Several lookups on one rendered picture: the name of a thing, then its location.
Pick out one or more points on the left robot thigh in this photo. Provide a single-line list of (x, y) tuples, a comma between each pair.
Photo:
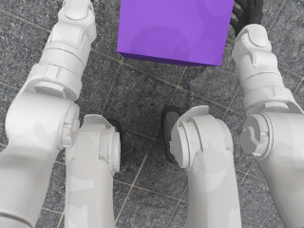
[(89, 178)]

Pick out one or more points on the robot right forearm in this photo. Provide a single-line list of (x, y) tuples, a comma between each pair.
[(259, 78)]

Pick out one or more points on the robot right shin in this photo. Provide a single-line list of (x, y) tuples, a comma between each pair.
[(201, 110)]

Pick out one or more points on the right robot upper arm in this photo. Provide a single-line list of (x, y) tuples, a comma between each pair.
[(276, 141)]

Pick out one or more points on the robot left forearm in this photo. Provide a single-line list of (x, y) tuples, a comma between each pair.
[(62, 64)]

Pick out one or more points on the carton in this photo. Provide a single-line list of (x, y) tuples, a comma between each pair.
[(189, 33)]

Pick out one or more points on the robot right hand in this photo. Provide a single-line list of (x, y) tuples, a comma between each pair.
[(251, 14)]

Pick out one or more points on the left robot upper arm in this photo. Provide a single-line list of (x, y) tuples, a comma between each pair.
[(39, 126)]

